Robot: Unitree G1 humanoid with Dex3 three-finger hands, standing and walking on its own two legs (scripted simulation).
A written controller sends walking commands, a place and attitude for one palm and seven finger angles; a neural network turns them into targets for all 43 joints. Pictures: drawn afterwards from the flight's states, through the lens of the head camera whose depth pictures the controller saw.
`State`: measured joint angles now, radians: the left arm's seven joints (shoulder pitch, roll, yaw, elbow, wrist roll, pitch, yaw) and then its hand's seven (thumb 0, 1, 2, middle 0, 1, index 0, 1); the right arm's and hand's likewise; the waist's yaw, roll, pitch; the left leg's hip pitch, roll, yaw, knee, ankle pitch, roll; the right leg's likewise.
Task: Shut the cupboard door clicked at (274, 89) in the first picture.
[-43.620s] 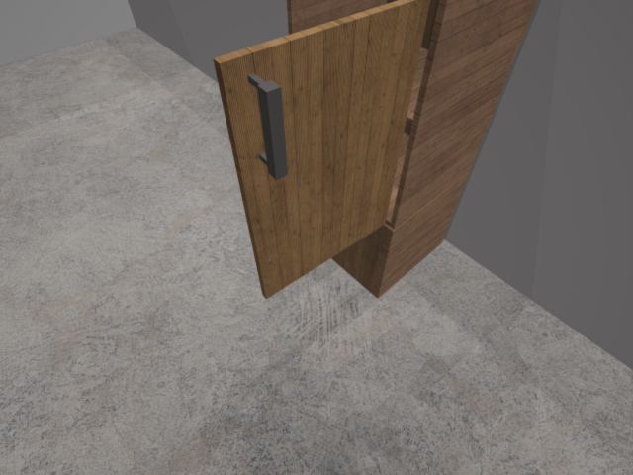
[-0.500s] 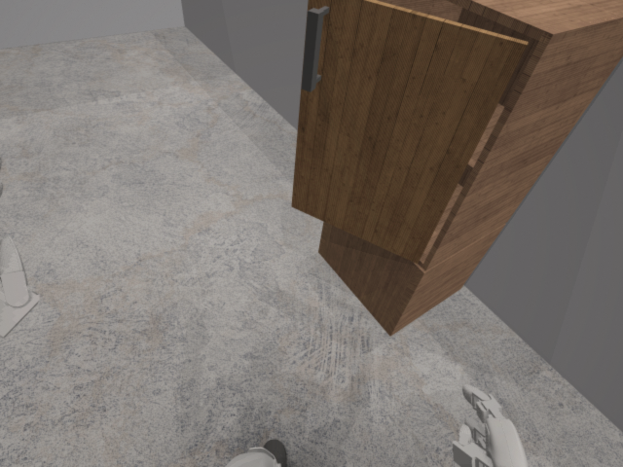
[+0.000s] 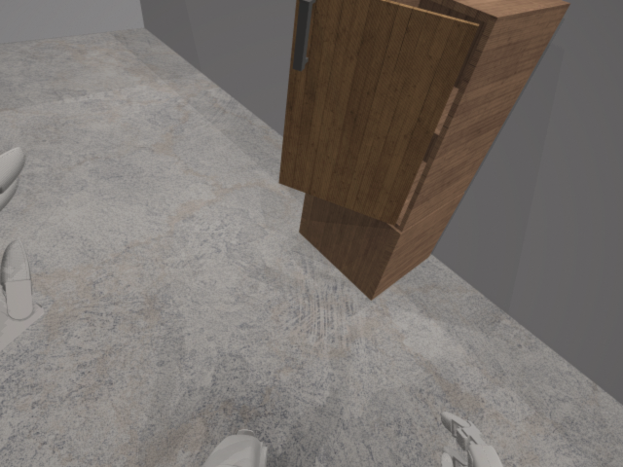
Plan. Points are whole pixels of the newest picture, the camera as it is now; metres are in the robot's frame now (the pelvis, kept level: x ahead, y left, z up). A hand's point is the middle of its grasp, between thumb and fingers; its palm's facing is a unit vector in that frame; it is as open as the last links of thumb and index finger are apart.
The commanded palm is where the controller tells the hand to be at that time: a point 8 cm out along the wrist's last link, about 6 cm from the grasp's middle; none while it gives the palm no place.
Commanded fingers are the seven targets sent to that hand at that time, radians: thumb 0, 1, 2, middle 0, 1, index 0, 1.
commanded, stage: stop stepping back and stand still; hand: left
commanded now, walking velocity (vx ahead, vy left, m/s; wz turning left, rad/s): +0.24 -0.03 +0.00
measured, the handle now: (305, 33) +1.00 +0.12 +0.16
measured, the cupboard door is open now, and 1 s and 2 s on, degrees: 27 27 27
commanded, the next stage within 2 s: let the arm hang, fingers relaxed in 1.30 s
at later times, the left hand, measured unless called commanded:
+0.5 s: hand out of the picture +0.09 +0.32 +0.21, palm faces +0.50 -0.70 -0.51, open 7.4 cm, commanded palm +0.03 +0.35 +0.19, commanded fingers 0.00 0.90 0.90 -0.20 -0.30 -0.20 -0.30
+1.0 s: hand out of the picture +0.14 +0.33 +0.18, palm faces +0.47 -0.72 -0.51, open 7.4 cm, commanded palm +0.07 +0.37 +0.19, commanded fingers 0.00 0.90 0.90 -0.20 -0.30 -0.20 -0.30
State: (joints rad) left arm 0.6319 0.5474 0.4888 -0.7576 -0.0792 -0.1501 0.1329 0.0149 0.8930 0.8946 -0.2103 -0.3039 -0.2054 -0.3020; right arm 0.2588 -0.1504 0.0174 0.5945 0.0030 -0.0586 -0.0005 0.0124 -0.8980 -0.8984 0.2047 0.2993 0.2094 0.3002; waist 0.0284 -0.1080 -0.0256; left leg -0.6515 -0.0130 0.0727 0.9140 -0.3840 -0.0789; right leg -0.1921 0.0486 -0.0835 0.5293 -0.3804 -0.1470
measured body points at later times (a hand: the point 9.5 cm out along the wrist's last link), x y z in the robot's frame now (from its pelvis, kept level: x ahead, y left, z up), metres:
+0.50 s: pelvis -0.09 +0.04 +0.00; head -0.10 +0.05 +0.45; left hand +0.06 +0.35 +0.23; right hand +0.06 -0.18 -0.10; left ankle -0.03 +0.18 -0.68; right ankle -0.08 -0.05 -0.72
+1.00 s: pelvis -0.05 +0.06 +0.01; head -0.03 +0.06 +0.46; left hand +0.11 +0.37 +0.21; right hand +0.12 -0.15 -0.09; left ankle -0.04 +0.19 -0.72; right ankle -0.06 -0.04 -0.72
